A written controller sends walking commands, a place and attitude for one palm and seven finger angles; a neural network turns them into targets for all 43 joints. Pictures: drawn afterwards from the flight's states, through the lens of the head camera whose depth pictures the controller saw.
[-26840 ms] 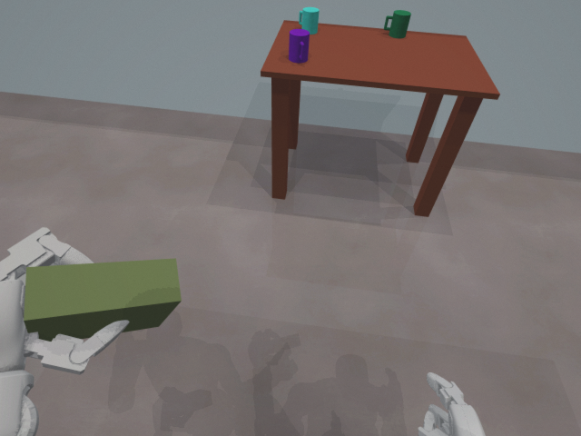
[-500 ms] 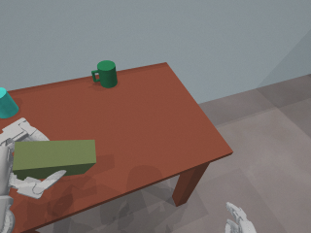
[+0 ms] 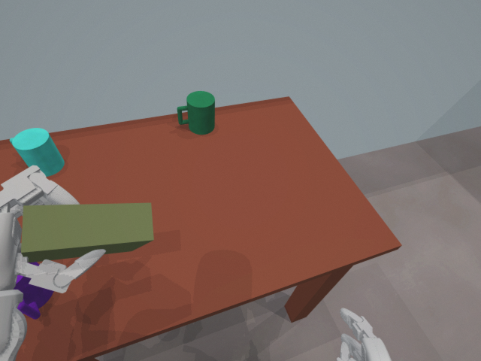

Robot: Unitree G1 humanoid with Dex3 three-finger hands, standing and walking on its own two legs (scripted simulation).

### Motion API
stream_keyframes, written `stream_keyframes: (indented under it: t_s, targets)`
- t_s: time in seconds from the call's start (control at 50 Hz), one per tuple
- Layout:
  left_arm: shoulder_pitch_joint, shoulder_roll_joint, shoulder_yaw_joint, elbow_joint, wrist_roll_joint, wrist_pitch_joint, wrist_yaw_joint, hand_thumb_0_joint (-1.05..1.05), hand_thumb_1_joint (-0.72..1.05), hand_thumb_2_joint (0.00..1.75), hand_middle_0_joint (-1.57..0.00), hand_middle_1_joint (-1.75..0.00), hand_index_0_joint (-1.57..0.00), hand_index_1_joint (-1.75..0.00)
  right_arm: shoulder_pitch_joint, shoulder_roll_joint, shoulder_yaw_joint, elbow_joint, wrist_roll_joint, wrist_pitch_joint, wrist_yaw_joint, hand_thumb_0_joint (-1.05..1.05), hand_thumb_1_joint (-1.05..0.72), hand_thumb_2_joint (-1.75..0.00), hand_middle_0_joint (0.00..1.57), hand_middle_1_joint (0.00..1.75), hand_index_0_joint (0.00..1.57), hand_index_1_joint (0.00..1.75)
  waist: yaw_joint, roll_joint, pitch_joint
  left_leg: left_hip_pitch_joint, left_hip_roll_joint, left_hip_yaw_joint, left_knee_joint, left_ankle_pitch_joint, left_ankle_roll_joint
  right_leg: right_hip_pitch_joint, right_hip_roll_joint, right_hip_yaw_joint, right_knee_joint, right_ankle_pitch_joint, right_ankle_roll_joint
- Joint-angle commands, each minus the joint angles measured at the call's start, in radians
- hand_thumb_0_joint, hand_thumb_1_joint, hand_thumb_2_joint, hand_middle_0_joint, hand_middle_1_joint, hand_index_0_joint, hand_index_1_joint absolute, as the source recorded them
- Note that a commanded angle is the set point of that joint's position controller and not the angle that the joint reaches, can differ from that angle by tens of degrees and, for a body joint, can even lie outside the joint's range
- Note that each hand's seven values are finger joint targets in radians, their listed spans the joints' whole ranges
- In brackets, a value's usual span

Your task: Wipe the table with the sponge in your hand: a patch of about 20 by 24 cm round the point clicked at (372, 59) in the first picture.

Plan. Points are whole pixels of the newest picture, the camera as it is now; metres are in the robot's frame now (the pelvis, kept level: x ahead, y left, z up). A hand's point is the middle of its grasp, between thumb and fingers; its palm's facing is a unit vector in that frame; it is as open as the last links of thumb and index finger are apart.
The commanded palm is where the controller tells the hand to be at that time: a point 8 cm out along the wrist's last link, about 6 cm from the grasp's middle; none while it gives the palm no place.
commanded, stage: come to a stop and stand still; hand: left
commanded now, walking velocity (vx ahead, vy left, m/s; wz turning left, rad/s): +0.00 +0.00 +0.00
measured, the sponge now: (107, 231) +0.23 +0.21 +0.13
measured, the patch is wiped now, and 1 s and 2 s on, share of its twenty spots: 0.00 0.00 0.00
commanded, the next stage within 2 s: look again from close up in 0.98 s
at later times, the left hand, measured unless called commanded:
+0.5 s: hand (73, 210) +0.24 +0.25 +0.16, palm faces +0.35 -0.83 -0.43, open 9.1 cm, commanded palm +0.19 +0.28 +0.18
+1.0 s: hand (105, 224) +0.23 +0.21 +0.16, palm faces +0.33 -0.86 -0.39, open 9.1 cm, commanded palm +0.17 +0.24 +0.18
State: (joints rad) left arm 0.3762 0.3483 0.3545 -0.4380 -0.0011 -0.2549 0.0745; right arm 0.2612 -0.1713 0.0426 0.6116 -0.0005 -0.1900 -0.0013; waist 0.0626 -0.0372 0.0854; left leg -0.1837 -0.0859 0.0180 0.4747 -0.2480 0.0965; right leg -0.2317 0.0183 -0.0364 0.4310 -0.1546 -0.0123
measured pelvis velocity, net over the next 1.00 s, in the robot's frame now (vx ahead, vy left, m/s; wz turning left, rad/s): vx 0.01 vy -0.03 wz -0.01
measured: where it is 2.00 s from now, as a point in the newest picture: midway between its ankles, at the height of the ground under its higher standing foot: outside the picture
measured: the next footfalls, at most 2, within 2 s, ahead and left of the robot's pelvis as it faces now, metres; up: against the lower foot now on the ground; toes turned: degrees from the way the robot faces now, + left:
none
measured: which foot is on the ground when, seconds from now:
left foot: down 0.00-1.00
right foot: down 0.00-1.00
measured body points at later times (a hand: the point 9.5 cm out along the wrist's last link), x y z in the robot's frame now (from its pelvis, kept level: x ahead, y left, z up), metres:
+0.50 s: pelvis +0.03 +0.00 +0.00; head +0.06 +0.02 +0.45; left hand +0.21 +0.29 +0.19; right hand +0.22 -0.22 -0.07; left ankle +0.01 +0.05 -0.74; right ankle +0.05 -0.11 -0.74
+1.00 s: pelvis +0.01 -0.03 +0.01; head +0.03 -0.02 +0.46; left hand +0.20 +0.25 +0.18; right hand +0.18 -0.27 -0.07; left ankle +0.01 +0.05 -0.74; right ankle +0.05 -0.11 -0.74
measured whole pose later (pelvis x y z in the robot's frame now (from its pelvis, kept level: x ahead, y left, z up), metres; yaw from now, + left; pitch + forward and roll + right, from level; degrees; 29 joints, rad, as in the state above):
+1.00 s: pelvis +0.01 -0.03 +0.01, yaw +0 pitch +0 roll -1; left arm 0.47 0.38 0.34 -0.46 -0.05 -0.20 0.09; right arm 0.22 -0.22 0.02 0.59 0.01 -0.13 -0.04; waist 0.01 -0.01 0.03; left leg -0.18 -0.04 0.00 0.42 -0.23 0.05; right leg -0.21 0.07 -0.05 0.32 -0.11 -0.06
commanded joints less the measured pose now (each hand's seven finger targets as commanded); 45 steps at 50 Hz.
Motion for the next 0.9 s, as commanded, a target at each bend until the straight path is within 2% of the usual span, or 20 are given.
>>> stream_keyframes:
  t_s: [0.0, 0.04, 0.06, 0.14, 0.16, 0.24, 0.3, 0.4, 0.46, 0.52, 0.54, 0.56, 0.62, 0.64, 0.68, 0.72, 0.74, 0.76, 0.84, 0.88]
  targets:
    - [-0.150, 0.163, 0.075, -0.214, -0.017, -0.071, 0.021, 0.00, 0.10, 1.30, -1.20, -1.60, -1.20, -1.60, -0.093, -0.159, -0.074, -0.160, 0.005, -0.063, -0.010, 0.00, -0.90, -0.90, 0.20, 0.30, 0.20, 0.30, -0.038, 0.106, -0.151, -0.099, 0.187, -0.181, -0.186, 0.157, -0.124, 0.176, -0.053, 0.102, -0.004, 0.113, -0.020]
    - [-0.109, 0.179, 0.102, -0.204, -0.019, -0.065, 0.023, 0.00, 0.10, 1.30, -1.20, -1.60, -1.20, -1.60, -0.113, -0.151, -0.071, -0.158, 0.010, -0.055, -0.009, 0.00, -0.90, -0.90, 0.20, 0.30, 0.20, 0.30, -0.036, 0.125, -0.172, -0.045, 0.187, -0.161, -0.173, 0.283, -0.148, 0.163, -0.047, 0.086, 0.005, 0.142, -0.019]
    - [-0.097, 0.152, 0.076, -0.195, -0.026, -0.066, 0.016, 0.00, 0.10, 1.30, -1.20, -1.60, -1.20, -1.60, -0.104, -0.150, -0.067, -0.161, 0.004, -0.042, -0.009, 0.00, -0.90, -0.90, 0.20, 0.30, 0.20, 0.30, -0.038, 0.119, -0.177, -0.050, 0.189, -0.163, -0.170, 0.327, -0.156, 0.172, -0.046, 0.066, 0.005, 0.146, -0.016]
    - [-0.011, 0.196, 0.131, -0.244, -0.035, -0.058, 0.016, 0.00, 0.10, 1.30, -1.20, -1.60, -1.20, -1.60, -0.123, -0.150, -0.076, -0.185, 0.014, -0.022, -0.008, 0.00, -0.90, -0.90, 0.20, 0.30, 0.20, 0.30, -0.039, 0.116, -0.213, 0.007, 0.189, -0.151, -0.138, 0.512, -0.186, 0.175, -0.046, 0.054, 0.016, 0.197, -0.024]
    - [0.003, 0.177, 0.111, -0.245, -0.044, -0.061, 0.010, 0.00, 0.10, 1.30, -1.20, -1.60, -1.20, -1.60, -0.116, -0.149, -0.071, -0.188, 0.006, -0.011, -0.008, 0.00, -0.90, -0.90, 0.20, 0.30, 0.20, 0.30, -0.040, 0.114, -0.219, 0.001, 0.194, -0.153, -0.142, 0.530, -0.189, 0.178, -0.048, 0.037, 0.014, 0.169, -0.020]
    - [0.056, 0.224, 0.160, -0.337, -0.048, -0.060, 0.016, 0.00, 0.10, 1.30, -1.20, -1.60, -1.20, -1.60, -0.129, -0.147, -0.079, -0.207, 0.012, -0.004, -0.012, 0.00, -0.90, -0.90, 0.20, 0.30, 0.20, 0.30, -0.041, 0.156, -0.244, 0.052, 0.198, -0.143, -0.110, 0.639, -0.199, 0.165, -0.048, 0.033, 0.023, 0.194, -0.032]
    - [0.068, 0.220, 0.158, -0.331, -0.056, -0.057, 0.017, 0.00, 0.10, 1.30, -1.20, -1.60, -1.20, -1.60, -0.110, -0.154, -0.087, -0.208, 0.008, 0.004, -0.018, 0.00, -0.90, -0.90, 0.20, 0.30, 0.20, 0.30, -0.043, 0.151, -0.249, 0.049, 0.212, -0.147, -0.091, 0.659, -0.196, 0.174, -0.056, 0.027, 0.014, 0.183, -0.036]
    - [0.040, 0.201, 0.138, -0.288, -0.060, -0.042, 0.022, 0.00, 0.10, 1.30, -1.20, -1.60, -1.20, -1.60, -0.106, -0.162, -0.089, -0.197, 0.009, 0.011, -0.029, 0.00, -0.90, -0.90, 0.20, 0.30, 0.20, 0.30, -0.047, 0.155, -0.233, 0.052, 0.212, -0.145, -0.093, 0.617, -0.191, 0.155, -0.059, 0.035, 0.004, 0.176, -0.036]
    - [0.011, 0.164, 0.095, -0.264, -0.060, -0.035, 0.023, 0.00, 0.10, 1.30, -1.20, -1.60, -1.20, -1.60, -0.120, -0.160, -0.079, -0.191, 0.011, 0.015, -0.033, 0.00, -0.90, -0.90, 0.20, 0.30, 0.20, 0.30, -0.049, 0.138, -0.220, 0.035, 0.197, -0.139, -0.105, 0.515, -0.180, 0.156, -0.064, 0.045, -0.012, 0.190, -0.032]
    - [-0.018, 0.161, 0.081, -0.248, -0.059, -0.019, 0.029, 0.00, 0.10, 1.30, -1.20, -1.60, -1.20, -1.60, -0.123, -0.166, -0.086, -0.195, 0.018, 0.016, -0.038, 0.00, -0.90, -0.90, 0.20, 0.30, 0.20, 0.30, -0.048, 0.091, -0.209, -0.015, 0.177, -0.143, -0.103, 0.370, -0.162, 0.192, -0.085, 0.094, -0.034, 0.263, -0.041]
    - [-0.019, 0.172, 0.095, -0.258, -0.054, -0.017, 0.034, 0.00, 0.10, 1.30, -1.20, -1.60, -1.20, -1.60, -0.143, -0.159, -0.079, -0.192, 0.022, 0.013, -0.038, 0.00, -0.90, -0.90, 0.20, 0.30, 0.20, 0.30, -0.047, 0.088, -0.202, -0.008, 0.169, -0.132, -0.114, 0.325, -0.156, 0.170, -0.077, 0.103, -0.038, 0.245, -0.037]
    - [-0.022, 0.145, 0.067, -0.226, -0.060, -0.019, 0.032, 0.00, 0.10, 1.30, -1.20, -1.60, -1.20, -1.60, -0.137, -0.160, -0.071, -0.192, 0.013, 0.018, -0.040, 0.00, -0.90, -0.90, 0.20, 0.30, 0.20, 0.30, -0.046, 0.080, -0.188, -0.029, 0.167, -0.138, -0.125, 0.273, -0.145, 0.167, -0.085, 0.097, -0.052, 0.209, -0.033]
    - [-0.035, 0.166, 0.079, -0.227, -0.058, -0.009, 0.038, 0.00, 0.10, 1.30, -1.20, -1.60, -1.20, -1.60, -0.138, -0.156, -0.076, -0.196, 0.016, 0.016, -0.045, 0.00, -0.90, -0.90, 0.20, 0.30, 0.20, 0.30, -0.044, 0.046, -0.176, -0.051, 0.160, -0.141, -0.135, 0.154, -0.107, 0.164, -0.098, 0.136, -0.090, 0.158, -0.029]
    - [-0.039, 0.188, 0.104, -0.251, -0.053, -0.009, 0.044, 0.00, 0.10, 1.30, -1.20, -1.60, -1.20, -1.60, -0.154, -0.156, -0.073, -0.192, 0.018, 0.013, -0.045, 0.00, -0.90, -0.90, 0.20, 0.30, 0.20, 0.30, -0.045, 0.061, -0.176, -0.044, 0.157, -0.140, -0.141, 0.140, -0.106, 0.146, -0.090, 0.144, -0.093, 0.131, -0.029]
    - [-0.042, 0.177, 0.089, -0.240, -0.057, -0.014, 0.041, 0.00, 0.10, 1.30, -1.20, -1.60, -1.20, -1.60, -0.149, -0.153, -0.069, -0.198, 0.014, 0.015, -0.046, 0.00, -0.90, -0.90, 0.20, 0.30, 0.20, 0.30, -0.043, 0.066, -0.170, -0.068, 0.154, -0.149, -0.152, 0.093, -0.092, 0.155, -0.095, 0.143, -0.113, 0.080, -0.027]
    - [-0.039, 0.181, 0.091, -0.256, -0.056, -0.014, 0.042, 0.00, 0.10, 1.30, -1.20, -1.60, -1.20, -1.60, -0.147, -0.153, -0.070, -0.197, 0.015, 0.012, -0.046, 0.00, -0.90, -0.90, 0.20, 0.30, 0.20, 0.30, -0.044, 0.088, -0.172, -0.065, 0.156, -0.143, -0.146, 0.074, -0.079, 0.148, -0.100, 0.156, -0.126, 0.064, -0.026]
    - [-0.026, 0.207, 0.121, -0.260, -0.053, -0.014, 0.048, 0.00, 0.10, 1.30, -1.20, -1.60, -1.20, -1.60, -0.159, -0.151, -0.067, -0.192, 0.016, 0.009, -0.046, 0.00, -0.90, -0.90, 0.20, 0.30, 0.20, 0.30, -0.043, 0.094, -0.175, -0.064, 0.155, -0.141, -0.152, 0.063, -0.078, 0.141, -0.094, 0.156, -0.129, 0.051, -0.025]
    - [-0.019, 0.175, 0.093, -0.245, -0.058, -0.017, 0.043, 0.00, 0.10, 1.30, -1.20, -1.60, -1.20, -1.60, -0.151, -0.148, -0.061, -0.195, 0.011, 0.012, -0.046, 0.00, -0.90, -0.90, 0.20, 0.30, 0.20, 0.30, -0.043, 0.086, -0.182, -0.071, 0.154, -0.141, -0.153, 0.055, -0.072, 0.154, -0.097, 0.149, -0.133, 0.035, -0.022]
    - [0.010, 0.194, 0.109, -0.254, -0.057, -0.014, 0.046, 0.00, 0.10, 1.30, -1.20, -1.60, -1.20, -1.60, -0.154, -0.156, -0.067, -0.189, 0.019, 0.005, -0.044, 0.00, -0.90, -0.90, 0.20, 0.30, 0.20, 0.30, -0.046, 0.106, -0.193, -0.052, 0.152, -0.140, -0.146, 0.076, -0.072, 0.145, -0.096, 0.158, -0.142, 0.053, -0.025]
    - [0.017, 0.186, 0.098, -0.240, -0.059, -0.013, 0.043, 0.00, 0.10, 1.30, -1.20, -1.60, -1.20, -1.60, -0.145, -0.158, -0.067, -0.192, 0.017, 0.005, -0.045, 0.00, -0.90, -0.90, 0.20, 0.30, 0.20, 0.30, -0.043, 0.080, -0.195, -0.058, 0.153, -0.139, -0.143, 0.068, -0.068, 0.148, -0.098, 0.160, -0.152, 0.039, -0.020]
